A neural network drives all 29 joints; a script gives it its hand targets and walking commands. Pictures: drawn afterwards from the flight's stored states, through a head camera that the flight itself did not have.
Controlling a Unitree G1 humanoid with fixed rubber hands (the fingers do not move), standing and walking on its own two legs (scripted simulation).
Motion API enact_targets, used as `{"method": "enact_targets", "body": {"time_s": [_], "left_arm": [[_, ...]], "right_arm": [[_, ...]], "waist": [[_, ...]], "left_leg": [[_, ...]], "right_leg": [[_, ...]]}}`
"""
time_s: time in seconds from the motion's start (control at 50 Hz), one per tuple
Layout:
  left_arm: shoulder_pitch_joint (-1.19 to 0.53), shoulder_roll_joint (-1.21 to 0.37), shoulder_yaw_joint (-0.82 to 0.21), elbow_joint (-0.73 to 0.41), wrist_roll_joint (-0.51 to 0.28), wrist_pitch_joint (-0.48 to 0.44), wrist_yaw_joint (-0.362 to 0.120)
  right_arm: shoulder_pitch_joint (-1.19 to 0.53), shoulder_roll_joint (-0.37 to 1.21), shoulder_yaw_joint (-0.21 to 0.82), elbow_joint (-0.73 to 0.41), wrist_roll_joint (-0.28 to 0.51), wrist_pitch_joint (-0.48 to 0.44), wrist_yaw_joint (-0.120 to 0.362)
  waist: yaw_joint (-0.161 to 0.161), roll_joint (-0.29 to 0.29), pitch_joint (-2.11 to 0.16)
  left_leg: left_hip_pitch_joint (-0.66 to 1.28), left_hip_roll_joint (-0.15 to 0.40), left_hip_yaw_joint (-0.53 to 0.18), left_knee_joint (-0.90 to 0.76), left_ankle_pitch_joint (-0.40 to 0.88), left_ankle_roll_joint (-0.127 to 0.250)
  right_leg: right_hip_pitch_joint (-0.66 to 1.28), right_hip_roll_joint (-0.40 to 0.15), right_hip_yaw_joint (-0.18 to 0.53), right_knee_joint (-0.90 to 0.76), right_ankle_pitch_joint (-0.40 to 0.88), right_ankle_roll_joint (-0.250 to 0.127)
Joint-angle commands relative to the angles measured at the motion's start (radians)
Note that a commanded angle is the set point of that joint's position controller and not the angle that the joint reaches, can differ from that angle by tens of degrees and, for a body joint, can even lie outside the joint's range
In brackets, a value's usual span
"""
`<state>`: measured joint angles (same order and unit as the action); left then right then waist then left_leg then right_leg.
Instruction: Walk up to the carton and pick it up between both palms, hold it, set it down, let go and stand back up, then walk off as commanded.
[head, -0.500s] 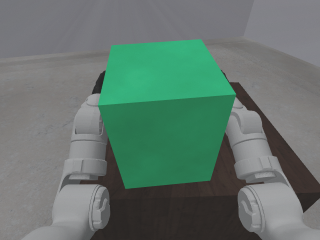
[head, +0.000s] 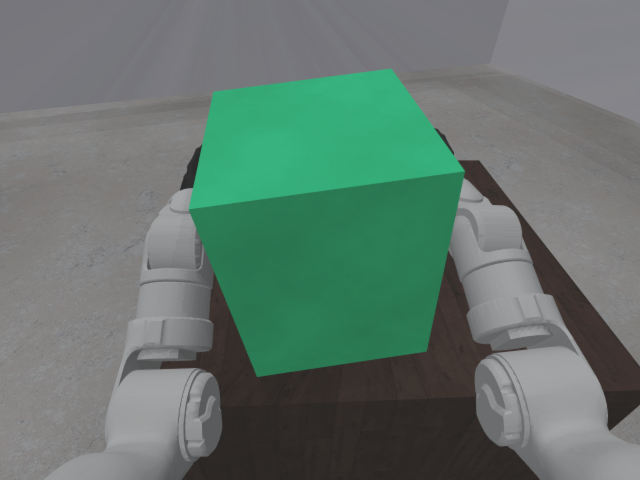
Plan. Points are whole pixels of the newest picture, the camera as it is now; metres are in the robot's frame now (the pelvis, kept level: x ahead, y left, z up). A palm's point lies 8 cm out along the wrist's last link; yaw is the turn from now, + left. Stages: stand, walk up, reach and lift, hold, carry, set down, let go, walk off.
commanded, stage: hold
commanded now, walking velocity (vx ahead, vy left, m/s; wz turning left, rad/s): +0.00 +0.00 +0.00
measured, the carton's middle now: (323, 225) +0.34 +0.03 +0.21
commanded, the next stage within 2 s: none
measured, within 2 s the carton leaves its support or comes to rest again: neither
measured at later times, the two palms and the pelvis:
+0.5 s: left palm (187, 207) +0.35 +0.18 +0.22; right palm (444, 197) +0.36 -0.11 +0.24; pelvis -0.01 +0.00 +0.00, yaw +0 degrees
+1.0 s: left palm (193, 204) +0.37 +0.18 +0.22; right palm (439, 187) +0.38 -0.11 +0.24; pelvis +0.00 +0.00 +0.00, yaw +0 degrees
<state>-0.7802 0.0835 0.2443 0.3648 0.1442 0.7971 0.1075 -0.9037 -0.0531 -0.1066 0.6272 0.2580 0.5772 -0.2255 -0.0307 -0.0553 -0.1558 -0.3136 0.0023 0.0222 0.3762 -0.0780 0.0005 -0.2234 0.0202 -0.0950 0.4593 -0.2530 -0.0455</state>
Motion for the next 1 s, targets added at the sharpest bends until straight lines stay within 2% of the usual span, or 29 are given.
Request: {"method": "enact_targets", "body": {"time_s": [0.0, 0.02, 0.1, 0.12, 0.14, 0.16, 0.2, 0.28, 0.3, 0.34, 0.36, 0.4, 0.44, 0.48, 0.5, 0.56, 0.6, 0.62, 0.64, 0.72, 0.74, 0.78, 0.82, 0.86, 0.9, 0.92, 0.94, 0.96, 0.98], "left_arm": [[-0.89, -0.603, -0.454, -0.542, -0.225, -0.08, -0.199], [-0.865, -0.625, -0.474, -0.607, -0.228, -0.068, -0.197], [-0.767, -0.575, -0.412, -0.498, -0.155, -0.014, -0.217], [-0.776, -0.601, -0.408, -0.464, -0.161, -0.005, -0.225], [-0.794, -0.592, -0.424, -0.504, -0.166, -0.009, -0.228], [-0.778, -0.617, -0.438, -0.527, -0.172, -0.001, -0.23], [-0.816, -0.609, -0.427, -0.509, -0.178, -0.006, -0.219], [-0.927, -0.639, -0.479, -0.546, -0.219, -0.023, -0.201], [-0.946, -0.655, -0.495, -0.551, -0.243, -0.028, -0.192], [-0.981, -0.641, -0.484, -0.496, -0.231, -0.033, -0.187], [-0.966, -0.647, -0.482, -0.486, -0.23, -0.034, -0.188], [-1.019, -0.672, -0.509, -0.448, -0.246, -0.037, -0.179], [-1.048, -0.674, -0.487, -0.385, -0.247, -0.047, -0.174], [-1.046, -0.658, -0.465, -0.394, -0.25, -0.059, -0.169], [-1.057, -0.654, -0.475, -0.36, -0.258, -0.058, -0.177], [-1.083, -0.635, -0.436, -0.295, -0.236, -0.077, -0.181], [-1.051, -0.651, -0.452, -0.311, -0.253, -0.085, -0.18], [-1.069, -0.634, -0.427, -0.235, -0.231, -0.08, -0.193], [-1.054, -0.632, -0.427, -0.269, -0.235, -0.087, -0.192], [-1.029, -0.625, -0.433, -0.268, -0.23, -0.089, -0.205], [-1.064, -0.614, -0.436, -0.35, -0.233, -0.097, -0.209], [-1.012, -0.599, -0.406, -0.35, -0.198, -0.086, -0.206], [-1.005, -0.605, -0.45, -0.42, -0.234, -0.092, -0.206], [-0.955, -0.61, -0.441, -0.368, -0.206, -0.07, -0.217], [-0.955, -0.609, -0.438, -0.439, -0.211, -0.069, -0.216], [-0.949, -0.606, -0.449, -0.471, -0.206, -0.063, -0.215], [-0.95, -0.625, -0.477, -0.523, -0.233, -0.057, -0.214], [-0.919, -0.621, -0.471, -0.507, -0.223, -0.051, -0.213], [-0.955, -0.615, -0.483, -0.494, -0.231, -0.049, -0.213]], "right_arm": [[-0.763, 0.646, 0.482, -0.547, 0.257, 0.001, 0.034], [-0.779, 0.637, 0.514, -0.624, 0.283, 0.003, 0.03], [-0.711, 0.552, 0.447, -0.537, 0.244, 0.047, 0.018], [-0.743, 0.531, 0.424, -0.525, 0.224, 0.047, 0.024], [-0.781, 0.549, 0.441, -0.582, 0.232, 0.04, 0.028], [-0.774, 0.539, 0.434, -0.608, 0.238, 0.042, 0.034], [-0.777, 0.558, 0.446, -0.577, 0.237, 0.053, 0.039], [-0.823, 0.573, 0.414, -0.542, 0.223, 0.047, 0.056], [-0.87, 0.586, 0.42, -0.569, 0.221, 0.037, 0.067], [-0.85, 0.595, 0.387, -0.465, 0.202, 0.039, 0.078], [-0.883, 0.598, 0.391, -0.486, 0.196, 0.028, 0.078], [-0.866, 0.578, 0.337, -0.408, 0.168, 0.031, 0.094], [-0.899, 0.566, 0.293, -0.331, 0.143, 0.023, 0.113], [-0.893, 0.613, 0.306, -0.345, 0.119, 0.005, 0.127], [-0.955, 0.594, 0.295, -0.357, 0.114, -0.005, 0.127], [-0.914, 0.608, 0.253, -0.255, 0.081, -0.01, 0.14], [-0.94, 0.628, 0.273, -0.304, 0.08, -0.032, 0.14], [-0.927, 0.6, 0.233, -0.218, 0.069, -0.021, 0.138], [-0.946, 0.624, 0.265, -0.289, 0.082, -0.033, 0.136], [-0.912, 0.624, 0.283, -0.274, 0.093, -0.028, 0.113], [-0.896, 0.657, 0.306, -0.301, 0.109, -0.026, 0.108], [-0.887, 0.653, 0.348, -0.346, 0.14, -0.024, 0.101], [-0.846, 0.659, 0.374, -0.403, 0.159, -0.015, 0.082], [-0.865, 0.619, 0.369, -0.407, 0.174, -0.009, 0.071], [-0.835, 0.624, 0.387, -0.419, 0.191, 0.003, 0.065], [-0.779, 0.62, 0.389, -0.403, 0.197, 0.015, 0.058], [-0.804, 0.616, 0.406, -0.487, 0.222, 0.008, 0.054], [-0.838, 0.62, 0.436, -0.527, 0.236, 0.01, 0.048], [-0.853, 0.607, 0.411, -0.505, 0.231, 0.021, 0.049]], "waist": [[-0.126, 0.144, -0.659], [-0.126, 0.16, -0.699], [-0.119, 0.166, -0.506], [-0.115, 0.157, -0.465], [-0.1, 0.15, -0.522], [-0.111, 0.155, -0.547], [-0.106, 0.13, -0.534], [-0.11, 0.197, -0.546], [-0.106, 0.177, -0.593], [-0.104, 0.2, -0.517], [-0.091, 0.178, -0.531], [-0.12, 0.218, -0.495], [-0.117, 0.21, -0.441], [-0.093, 0.157, -0.472], [-0.115, 0.168, -0.461], [-0.12, 0.152, -0.413], [-0.106, 0.13, -0.482], [-0.116, 0.153, -0.403], [-0.106, 0.131, -0.458], [-0.13, 0.139, -0.464], [-0.126, 0.131, -0.543], [-0.1, 0.122, -0.524], [-0.121, 0.132, -0.612], [-0.124, 0.152, -0.541], [-0.12, 0.142, -0.587], [-0.142, 0.159, -0.572], [-0.137, 0.182, -0.62], [-0.123, 0.165, -0.641], [-0.141, 0.19, -0.613]], "left_leg": [[0.418, -0.066, -0.089, 0.057, 0.199, -0.029], [0.445, -0.068, -0.089, 0.073, 0.278, -0.035], [0.438, -0.055, -0.07, 0.046, 0.181, -0.029], [0.428, -0.052, -0.059, 0.023, 0.115, -0.03], [0.437, -0.05, -0.057, 0.037, 0.143, -0.027], [0.448, -0.044, -0.062, 0.037, 0.162, -0.031], [0.429, -0.044, -0.064, 0.031, 0.122, -0.023], [0.426, -0.031, -0.07, 0.027, 0.095, -0.038], [0.441, -0.028, -0.066, 0.031, 0.105, -0.035], [0.417, -0.022, -0.074, 0.018, 0.052, -0.033], [0.435, -0.026, -0.064, 0.022, 0.047, -0.021], [0.418, -0.009, -0.07, 0.002, -0.013, -0.039], [0.382, 0.008, -0.071, -0.026, -0.13, -0.038], [0.368, -0.001, -0.06, -0.03, -0.132, -0.017], [0.368, -0.001, -0.062, -0.027, -0.131, -0.017], [0.328, -0.001, -0.058, -0.042, -0.191, -0.006], [0.379, 0.001, -0.058, -0.034, -0.128, -0.005], [0.348, 0.0, -0.049, -0.044, -0.183, -0.007], [0.37, -0.011, -0.047, -0.026, -0.13, 0.0], [0.377, -0.023, -0.049, -0.017, -0.074, -0.004], [0.388, -0.028, -0.048, -0.002, -0.025, 0.001], [0.364, -0.041, -0.051, 0.006, -0.002, 0.001], [0.399, -0.049, -0.056, 0.029, 0.075, -0.01], [0.374, -0.051, -0.06, 0.026, 0.043, -0.017], [0.417, -0.044, -0.063, 0.034, 0.106, -0.024], [0.417, -0.05, -0.065, 0.043, 0.134, -0.031], [0.431, -0.049, -0.073, 0.058, 0.195, -0.041], [0.424, -0.057, -0.068, 0.055, 0.171, -0.027], [0.411, -0.054, -0.072, 0.047, 0.126, -0.035]], "right_leg": [[0.29, -0.028, 0.129, -0.092, 0.801, 0.173], [0.31, -0.015, 0.121, -0.078, 0.856, 0.166], [0.226, -0.018, 0.129, -0.13, 0.637, 0.152], [0.184, -0.017, 0.124, -0.143, 0.558, 0.152], [0.216, -0.01, 0.12, -0.132, 0.543, 0.144], [0.22, -0.003, 0.122, -0.123, 0.57, 0.141], [0.199, -0.009, 0.124, -0.133, 0.539, 0.149], [0.125, 0.001, 0.124, -0.142, 0.401, 0.123], [0.119, 0.008, 0.114, -0.145, 0.377, 0.122], [0.064, 0.003, 0.116, -0.166, 0.266, 0.105], [0.051, 0.004, 0.117, -0.17, 0.24, 0.109], [0.018, 0.009, 0.109, -0.184, 0.13, 0.091], [-0.043, 0.004, 0.106, -0.193, 0.008, 0.081], [0.005, 0.003, 0.109, -0.187, 0.029, 0.084], [-0.01, -0.005, 0.11, -0.191, 0.04, 0.088], [-0.03, -0.016, 0.127, -0.21, -0.056, 0.091], [-0.003, -0.01, 0.11, -0.193, 0.046, 0.096], [-0.044, -0.018, 0.126, -0.208, -0.01, 0.089], [-0.006, -0.024, 0.132, -0.205, 0.031, 0.102], [0.052, -0.026, 0.128, -0.191, 0.192, 0.114], [0.102, -0.024, 0.13, -0.175, 0.257, 0.12], [0.161, -0.037, 0.137, -0.16, 0.353, 0.139], [0.192, -0.03, 0.139, -0.142, 0.492, 0.143], [0.191, -0.036, 0.144, -0.139, 0.507, 0.146], [0.204, -0.021, 0.131, -0.126, 0.548, 0.147], [0.225, -0.025, 0.138, -0.126, 0.609, 0.143], [0.24, -0.014, 0.135, -0.117, 0.634, 0.138], [0.258, -0.019, 0.136, -0.117, 0.649, 0.146], [0.226, -0.018, 0.137, -0.12, 0.608, 0.145]]}}
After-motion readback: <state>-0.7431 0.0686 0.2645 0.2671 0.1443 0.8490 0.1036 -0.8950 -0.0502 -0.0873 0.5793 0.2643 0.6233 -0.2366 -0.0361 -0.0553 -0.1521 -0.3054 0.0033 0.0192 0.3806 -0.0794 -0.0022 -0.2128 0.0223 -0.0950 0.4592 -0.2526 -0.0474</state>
